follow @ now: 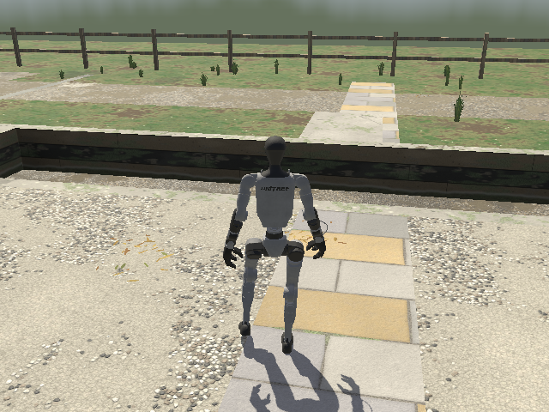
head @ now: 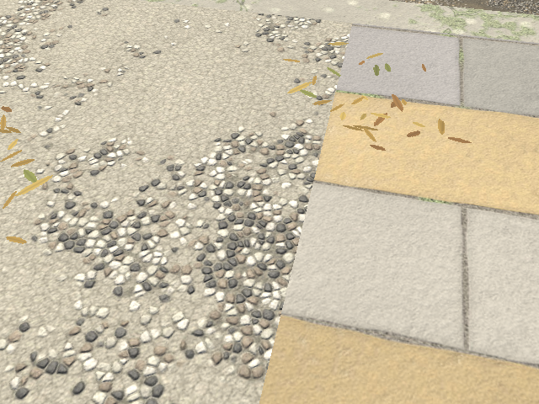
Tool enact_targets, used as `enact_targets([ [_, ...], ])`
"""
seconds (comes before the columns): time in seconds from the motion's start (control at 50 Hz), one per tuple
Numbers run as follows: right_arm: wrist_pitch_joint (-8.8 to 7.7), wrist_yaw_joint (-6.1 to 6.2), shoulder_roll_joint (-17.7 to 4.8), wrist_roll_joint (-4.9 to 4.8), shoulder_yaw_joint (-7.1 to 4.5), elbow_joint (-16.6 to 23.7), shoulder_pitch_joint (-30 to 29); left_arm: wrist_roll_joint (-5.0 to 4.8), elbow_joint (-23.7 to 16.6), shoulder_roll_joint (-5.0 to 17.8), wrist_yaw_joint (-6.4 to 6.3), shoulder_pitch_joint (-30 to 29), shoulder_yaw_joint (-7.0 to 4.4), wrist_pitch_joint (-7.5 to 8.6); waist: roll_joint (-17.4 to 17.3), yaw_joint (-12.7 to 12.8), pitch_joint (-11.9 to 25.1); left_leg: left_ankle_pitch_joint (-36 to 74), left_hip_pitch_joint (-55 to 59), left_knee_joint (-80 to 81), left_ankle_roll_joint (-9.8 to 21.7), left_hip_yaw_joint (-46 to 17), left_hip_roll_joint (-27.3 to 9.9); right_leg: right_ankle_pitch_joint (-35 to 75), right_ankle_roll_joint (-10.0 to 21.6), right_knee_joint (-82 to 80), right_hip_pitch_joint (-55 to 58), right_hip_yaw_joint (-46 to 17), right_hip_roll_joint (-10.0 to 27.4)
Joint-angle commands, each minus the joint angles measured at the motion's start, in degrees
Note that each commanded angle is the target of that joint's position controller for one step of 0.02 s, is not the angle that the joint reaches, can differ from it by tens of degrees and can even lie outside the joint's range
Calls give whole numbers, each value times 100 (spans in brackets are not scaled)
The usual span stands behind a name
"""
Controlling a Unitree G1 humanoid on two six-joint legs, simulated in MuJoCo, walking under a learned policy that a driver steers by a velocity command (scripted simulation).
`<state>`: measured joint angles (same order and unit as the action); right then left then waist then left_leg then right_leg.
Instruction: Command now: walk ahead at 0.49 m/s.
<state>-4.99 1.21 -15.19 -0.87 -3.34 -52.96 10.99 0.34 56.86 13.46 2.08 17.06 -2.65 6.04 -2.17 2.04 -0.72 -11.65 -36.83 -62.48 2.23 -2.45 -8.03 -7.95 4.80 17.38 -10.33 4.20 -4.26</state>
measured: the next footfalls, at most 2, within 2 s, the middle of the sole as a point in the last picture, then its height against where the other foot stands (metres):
left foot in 0.30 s outside the picture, level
right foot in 0.88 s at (334, 350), level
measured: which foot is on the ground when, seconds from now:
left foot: up 0.00-0.28, down 0.30-0.86, up 0.88-1.00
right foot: down 0.00-0.32, up 0.34-0.86, down 0.88-1.00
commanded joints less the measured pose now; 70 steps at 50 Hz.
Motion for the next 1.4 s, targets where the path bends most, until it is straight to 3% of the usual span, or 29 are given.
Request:
enact_targets([
  [0.02,18,9,-281,68,-84,258,102,-12,-310,796,-135,-167,-135,84,464,-241,-203,915,-330,828,-142,-96,-215,498,930,-1222,-229,-1222,1596],
  [0.1,-57,-85,-152,32,-20,499,-758,-84,-227,903,-220,240,-146,25,469,33,-281,1870,-118,2327,-174,169,67,630,711,-1211,72,-822,1442],
  [0.2,-110,-260,-199,-34,35,814,-1507,-140,-6,965,-243,741,-188,-101,476,244,-466,1497,-268,3121,-61,197,243,725,662,-814,1057,-848,1797],
  [0.26,-163,-334,-429,-45,-36,844,-1220,-145,-17,1085,-267,612,-246,-194,642,-49,-240,824,354,3366,169,324,451,1802,505,-247,1451,-875,1962],
  [0.3,-178,-289,-883,-22,-281,403,305,-106,-110,949,-267,417,-186,-248,596,-800,716,836,2532,3417,476,522,711,3207,236,1553,999,-471,1483],
  [0.32,-154,-229,-1374,51,-406,202,1389,18,-274,719,-270,521,-75,-232,-170,-1078,1654,859,4340,3301,879,-883,-478,1535,16,3512,-254,-160,1077],
  [0.34,-130,-284,-1613,73,-439,72,1593,-51,-253,-60,-192,1239,128,-85,-1712,-622,2292,-346,6036,4154,1754,-3673,-1543,-2295,-278,5262,-2476,-484,11],
  [0.36,-144,-284,-989,43,-274,153,1437,-226,-202,640,-178,812,-21,41,-956,-848,1970,-857,5823,4473,1476,-3701,-1403,-2461,-147,5896,-3118,-1240,307],
  [0.38,-162,-254,-751,45,-201,262,939,-356,-374,909,-173,261,-100,109,-646,-789,1179,-473,5048,4537,1184,-2734,-1267,-1919,-44,5924,-3405,-1170,568],
  [0.4,-175,-252,-626,75,-147,358,458,-334,-411,874,-220,18,-107,102,-120,-583,801,180,4200,4693,1044,-2021,-1085,-1362,-65,5672,-3134,-1036,883],
  [0.46,-233,-274,-290,179,-72,283,107,-248,-345,572,-251,170,-169,-131,-268,-184,323,785,2971,5238,859,-829,-651,-695,-126,5013,-2389,-1081,1225],
  [0.58,-241,-99,-547,209,-157,77,390,-183,-627,422,-230,-425,-213,-276,-72,-190,-111,1659,2983,5569,813,328,-574,592,-298,3885,-3168,-1202,1141],
  [0.74,-40,34,-732,91,-206,-101,977,-144,-1312,204,49,-1820,-84,-240,48,-632,-527,2215,4103,5329,610,1201,-776,1053,-142,2069,-3400,-359,977],
  [0.8,96,71,-910,43,-262,-19,827,-174,-1540,337,171,-1817,-141,-248,-148,-419,-360,4029,4454,4636,480,1439,-896,265,91,1906,-2925,60,674],
  [0.84,184,123,-1091,29,-312,82,658,-199,-1488,650,190,-1102,-305,-275,-414,55,170,5780,4412,3426,351,1559,-855,-283,342,1970,-1782,365,231],
  [0.86,212,132,-1122,3,-307,141,513,-211,-1298,956,148,-236,-474,-279,-348,539,628,5666,3991,2275,192,1648,-667,28,551,1559,-519,341,14],
  [0.88,160,131,-1041,57,-263,266,535,-181,-1111,1465,13,647,-679,-331,228,882,1158,3899,2625,520,-68,1656,-391,17,880,1293,1224,-813,608],
  [0.9,-32,-13,-33,236,23,522,1144,-198,-1138,1983,-34,539,-731,-303,1630,92,1628,-1949,18,-1486,-406,1008,873,-357,1953,914,3144,-4009,2054],
  [0.92,-324,-117,-466,-41,-23,692,549,-115,-1230,1605,-34,854,-611,-260,1119,491,2262,-2243,-763,-2119,-290,-254,1024,-868,2167,36,3583,-5264,2378],
  [0.94,-455,-159,-689,-229,-86,854,-27,-84,-1208,1258,-48,624,-528,-203,847,547,1432,-1691,-1255,-1950,-116,-329,687,-483,1802,-41,3089,-4350,2184],
  [0.96,-498,-132,-680,-157,-77,855,-117,-133,-1304,1015,-46,168,-457,-164,330,267,932,-1156,-1022,-1386,-46,-304,406,37,1550,-32,2160,-3561,1914],
  [1.0,-380,-72,-778,64,-184,782,12,-88,-1529,703,-60,-494,-344,-152,142,-198,496,-770,-125,-626,-153,-277,119,992,1342,-242,671,-2675,1524],
  [1.06,-178,-49,-581,155,-179,923,-13,-111,-1572,911,-146,-426,-379,-134,249,-357,295,-464,178,208,-413,-111,107,1585,1335,-467,-117,-2235,1329],
  [1.18,-178,-110,-310,125,-53,1352,-1237,-164,-1503,1068,-283,123,-423,-220,642,115,114,1714,625,2776,-532,111,623,1057,818,-330,-489,-1694,815],
  [1.28,-299,-266,-540,76,-81,1563,-1610,-149,-1300,944,-297,577,-368,-249,776,293,50,1494,534,3441,-238,7,665,819,724,193,525,-2266,1308],
  [1.34,-376,-267,-771,96,-186,1426,-901,-118,-1335,1004,-313,415,-371,-302,950,-148,274,966,1408,3789,121,246,861,2294,541,938,878,-2312,1273],
  [1.36,-398,-243,-977,171,-270,1276,-146,-89,-1420,861,-290,276,-306,-291,848,-513,878,1250,2640,3596,408,-18,539,2615,381,1884,541,-2076,986],
  [1.38,-385,-224,-1350,217,-364,1177,816,12,-1530,650,-294,453,-211,-256,103,-773,1741,1450,4411,3328,917,-1220,-451,1269,121,3586,-636,-1635,459],
  [1.4,-301,-291,-1515,162,-439,864,1316,-173,-1457,332,-270,1288,-116,-178,-1749,-513,2250,111,5885,4081,1729,-3762,-1485,-2367,-244,5298,-2564,-1298,-245],
])
Velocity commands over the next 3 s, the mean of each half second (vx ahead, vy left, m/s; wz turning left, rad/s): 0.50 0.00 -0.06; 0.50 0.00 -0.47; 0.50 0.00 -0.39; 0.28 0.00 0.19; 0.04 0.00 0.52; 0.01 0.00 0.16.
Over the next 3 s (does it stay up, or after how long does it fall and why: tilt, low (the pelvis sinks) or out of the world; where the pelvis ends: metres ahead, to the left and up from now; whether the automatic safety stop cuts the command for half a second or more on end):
stays up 1.06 -0.21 -0.01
